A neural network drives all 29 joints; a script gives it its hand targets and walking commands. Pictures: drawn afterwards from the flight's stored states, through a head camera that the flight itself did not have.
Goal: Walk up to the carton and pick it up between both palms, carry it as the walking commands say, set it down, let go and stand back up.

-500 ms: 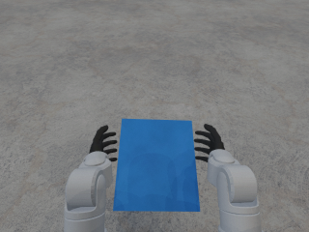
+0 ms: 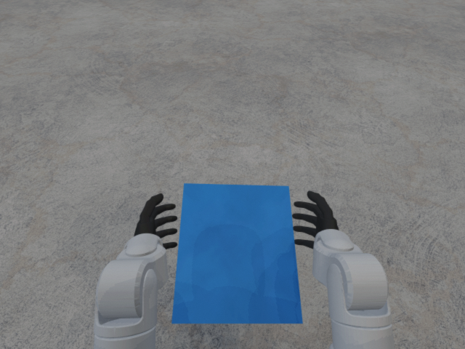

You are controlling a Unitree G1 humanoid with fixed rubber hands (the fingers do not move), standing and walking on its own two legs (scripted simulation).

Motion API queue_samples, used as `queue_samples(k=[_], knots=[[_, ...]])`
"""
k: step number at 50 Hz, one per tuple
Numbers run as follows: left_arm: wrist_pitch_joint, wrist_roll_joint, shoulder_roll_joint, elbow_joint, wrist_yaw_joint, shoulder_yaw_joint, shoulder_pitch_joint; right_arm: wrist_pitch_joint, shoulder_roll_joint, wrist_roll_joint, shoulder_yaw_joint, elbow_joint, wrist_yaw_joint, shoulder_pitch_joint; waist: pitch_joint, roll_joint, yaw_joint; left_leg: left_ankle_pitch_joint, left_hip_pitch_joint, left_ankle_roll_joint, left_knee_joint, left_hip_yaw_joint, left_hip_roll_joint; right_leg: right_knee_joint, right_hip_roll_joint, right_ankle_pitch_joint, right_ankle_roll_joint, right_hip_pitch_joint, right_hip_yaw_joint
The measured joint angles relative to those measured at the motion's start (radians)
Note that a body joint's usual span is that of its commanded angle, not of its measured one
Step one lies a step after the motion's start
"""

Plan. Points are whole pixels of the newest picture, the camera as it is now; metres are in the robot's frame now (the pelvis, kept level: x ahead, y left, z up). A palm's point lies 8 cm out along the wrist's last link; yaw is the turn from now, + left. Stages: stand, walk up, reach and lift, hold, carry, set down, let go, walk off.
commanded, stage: carry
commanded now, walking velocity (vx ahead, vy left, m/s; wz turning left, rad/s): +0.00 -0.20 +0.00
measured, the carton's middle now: (234, 255) +0.29 +0.01 +0.00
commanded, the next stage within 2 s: none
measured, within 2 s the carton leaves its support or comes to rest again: neither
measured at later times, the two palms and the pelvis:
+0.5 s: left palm (239, 285) +0.21 +0.01 +0.08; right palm (426, 275) +0.22 -0.26 +0.09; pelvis -0.06 -0.14 -0.01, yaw +1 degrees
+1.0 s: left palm (372, 322) +0.16 -0.16 +0.09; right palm out of the picture +0.16 -0.43 +0.09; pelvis -0.12 -0.30 -0.01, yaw +1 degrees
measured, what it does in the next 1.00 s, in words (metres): steps to the right: right foot, then left foot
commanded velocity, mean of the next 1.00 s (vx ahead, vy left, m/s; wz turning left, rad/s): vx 0.00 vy -0.20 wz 0.00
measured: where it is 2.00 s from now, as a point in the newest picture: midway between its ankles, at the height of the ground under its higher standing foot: outside the picture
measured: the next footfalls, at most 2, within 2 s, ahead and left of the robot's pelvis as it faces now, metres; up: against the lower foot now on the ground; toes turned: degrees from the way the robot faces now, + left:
right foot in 0.10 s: +0.06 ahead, -0.18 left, +0.00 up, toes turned -7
left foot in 0.40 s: -0.02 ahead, -0.03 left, +0.00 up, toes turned +12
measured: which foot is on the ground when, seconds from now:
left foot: down 0.00-0.10, up 0.12-0.38, down 0.40-0.72, up 0.74-1.00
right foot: up 0.00-0.08, down 0.10-0.42, up 0.44-0.68, down 0.70-1.00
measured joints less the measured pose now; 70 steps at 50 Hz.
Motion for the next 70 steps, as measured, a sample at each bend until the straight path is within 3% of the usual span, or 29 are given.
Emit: queue_samples(k=[4, 6, 9, 13, 18, 21, 23, 27, 32, 35, 37, 40, 44, 48, 50, 52, 54, 56, 59, 64, 67, 68, 70], knots=[[-0.001, 0.005, -0.003, -0.002, 0.003, 0.01, -0.017, 0.009, 0.003, -0.002, 0.002, -0.009, -0.004, -0.018, -0.018, 0.015, -0.01, 0.018, -0.028, -0.05, 0.012, -0.02, 0.049, -0.237, -0.004, 0.044, 0.002, 0.118, -0.035], [-0.006, 0.012, -0.006, 0.017, 0.0, 0.008, -0.03, 0.008, 0.002, -0.007, -0.004, -0.002, -0.007, -0.023, -0.023, 0.027, -0.014, -0.024, -0.058, -0.064, 0.063, -0.038, 0.07, -0.292, 0.012, 0.184, -0.007, 0.13, -0.05], [-0.003, 0.009, -0.006, 0.053, -0.009, -0.013, -0.036, 0.018, 0.0, -0.004, -0.025, -0.009, -0.017, -0.002, -0.018, 0.017, -0.031, -0.264, -0.136, -0.05, 0.291, -0.069, 0.022, -0.247, 0.006, 0.169, -0.045, 0.101, -0.06], [-0.006, 0.022, -0.005, 0.05, -0.013, -0.003, -0.025, 0.03, -0.001, 0.018, -0.015, -0.02, -0.018, -0.002, 0.0, 0.01, -0.051, -0.287, -0.174, -0.028, 0.495, -0.044, -0.04, -0.237, 0.014, 0.165, -0.079, 0.085, -0.068], [-0.016, 0.021, -0.007, 0.036, -0.009, 0.019, -0.038, 0.015, 0.001, 0.024, -0.003, -0.026, -0.02, -0.014, -0.004, 0.002, -0.039, -0.26, -0.091, 0.007, 0.326, 0.006, -0.09, -0.235, 0.053, 0.182, -0.118, 0.051, -0.098], [-0.018, 0.021, -0.007, 0.036, -0.004, 0.026, -0.041, 0.004, 0.004, 0.015, -0.002, -0.006, -0.014, -0.026, -0.012, -0.03, -0.027, -0.123, 0.01, 0.05, 0.088, 0.034, -0.108, -0.217, 0.067, 0.183, -0.133, 0.031, -0.115], [-0.015, 0.018, -0.004, 0.035, -0.001, 0.028, -0.024, -0.002, 0.005, 0.009, 0.002, 0.026, -0.006, -0.03, -0.01, -0.05, -0.025, -0.097, 0.012, 0.062, 0.076, 0.03, -0.105, -0.15, 0.067, 0.102, -0.08, 0.01, -0.089], [0.003, 0.006, 0.0, 0.016, -0.002, 0.012, 0.001, 0.0, 0.002, 0.0, 0.003, 0.033, -0.001, -0.016, 0.004, -0.031, -0.008, -0.056, 0.034, 0.032, 0.021, 0.011, -0.059, 0.054, 0.052, 0.02, -0.016, -0.035, -0.006], [0.001, -0.002, -0.001, -0.009, 0.002, 0.006, -0.009, 0.003, 0.004, -0.001, -0.007, 0.0, -0.002, -0.023, 0.015, 0.004, -0.001, -0.011, 0.027, -0.022, -0.009, -0.014, 0.016, -0.06, 0.001, 0.003, 0.008, 0.032, 0.002], [0.003, 0.0, -0.004, -0.01, 0.004, 0.014, -0.025, 0.009, 0.006, -0.005, -0.006, -0.006, -0.005, -0.035, 0.002, 0.013, -0.006, -0.004, -0.001, -0.063, 0.014, -0.031, 0.054, -0.252, -0.005, 0.06, 0.006, 0.126, -0.029], [0.0, 0.007, -0.007, 0.01, 0.001, 0.011, -0.038, 0.008, 0.005, -0.01, -0.015, 0.001, -0.006, -0.04, -0.002, 0.025, -0.013, -0.055, -0.033, -0.076, 0.07, -0.05, 0.075, -0.291, 0.011, 0.214, -0.001, 0.128, -0.047], [0.0, 0.007, -0.008, 0.05, -0.006, -0.007, -0.044, 0.019, 0.003, -0.006, -0.035, -0.002, -0.015, -0.022, 0.001, 0.014, -0.033, -0.291, -0.119, -0.056, 0.312, -0.077, 0.022, -0.244, 0.004, 0.177, -0.046, 0.096, -0.057], [-0.005, 0.021, -0.006, 0.049, -0.012, 0.002, -0.032, 0.028, 0.002, 0.016, -0.022, -0.01, -0.017, -0.02, 0.015, 0.01, -0.056, -0.302, -0.16, -0.034, 0.51, -0.048, -0.04, -0.244, 0.016, 0.179, -0.082, 0.079, -0.066], [-0.016, 0.022, -0.007, 0.039, -0.009, 0.023, -0.039, 0.017, 0.003, 0.024, -0.008, -0.019, -0.019, -0.025, 0.012, 0.005, -0.05, -0.295, -0.107, -0.009, 0.403, -0.009, -0.083, -0.252, 0.047, 0.199, -0.116, 0.055, -0.09], [-0.019, 0.021, -0.008, 0.037, -0.007, 0.025, -0.044, 0.008, 0.004, 0.021, -0.008, -0.015, -0.019, -0.029, 0.003, -0.004, -0.038, -0.265, -0.051, 0.011, 0.274, 0.007, -0.1, -0.26, 0.065, 0.21, -0.131, 0.044, -0.105], [-0.018, 0.02, -0.008, 0.037, -0.004, 0.025, -0.044, 0.004, 0.005, 0.014, -0.01, -0.003, -0.015, -0.036, -0.006, -0.017, -0.03, -0.15, 0.027, 0.036, 0.086, 0.024, -0.105, -0.26, 0.081, 0.217, -0.142, 0.035, -0.122], [-0.017, 0.019, -0.005, 0.037, -0.002, 0.03, -0.03, -0.005, 0.007, 0.007, -0.004, 0.029, -0.007, -0.043, -0.004, -0.054, -0.024, -0.096, 0.033, 0.053, 0.062, 0.027, -0.109, -0.219, 0.073, 0.167, -0.092, 0.02, -0.115], [-0.008, 0.014, -0.002, 0.029, -0.002, 0.024, -0.009, -0.003, 0.007, 0.001, -0.001, 0.048, -0.003, -0.042, 0.0, -0.047, -0.019, -0.092, 0.04, 0.047, 0.051, 0.017, -0.089, -0.071, 0.078, 0.066, -0.039, -0.021, -0.068], [0.007, 0.002, 0.0, 0.013, -0.002, 0.009, 0.0, -0.001, 0.005, -0.005, -0.007, 0.04, 0.0, -0.028, 0.011, -0.033, -0.005, -0.063, 0.057, 0.019, 0.01, 0.001, -0.054, 0.05, 0.047, 0.042, -0.006, -0.041, -0.012], [0.003, -0.004, -0.002, -0.009, 0.004, 0.009, -0.015, 0.001, 0.006, -0.004, -0.015, 0.006, -0.001, -0.038, 0.024, 0.003, 0.002, -0.03, 0.044, -0.039, 0.001, -0.023, 0.024, -0.088, -0.005, 0.029, 0.014, 0.042, 0.001], [0.007, -0.001, -0.006, -0.006, 0.005, 0.016, -0.034, 0.006, 0.008, -0.009, -0.015, 0.002, -0.004, -0.048, 0.01, 0.009, -0.002, -0.034, 0.011, -0.083, 0.041, -0.039, 0.062, -0.289, -0.011, 0.134, 0.009, 0.138, -0.027], [0.003, 0.001, -0.007, 0.007, 0.003, 0.013, -0.039, 0.005, 0.007, -0.012, -0.022, 0.007, -0.005, -0.05, 0.008, 0.025, -0.007, -0.047, -0.007, -0.081, 0.067, -0.054, 0.078, -0.292, 0.005, 0.19, 0.003, 0.131, -0.038], [-0.001, 0.001, -0.009, 0.041, -0.001, -0.001, -0.049, 0.009, 0.006, -0.012, -0.039, 0.007, -0.009, -0.039, 0.006, 0.028, -0.022, -0.221, -0.058, -0.073, 0.181, -0.073, 0.06, -0.251, 0.009, 0.188, -0.023, 0.1, -0.049]])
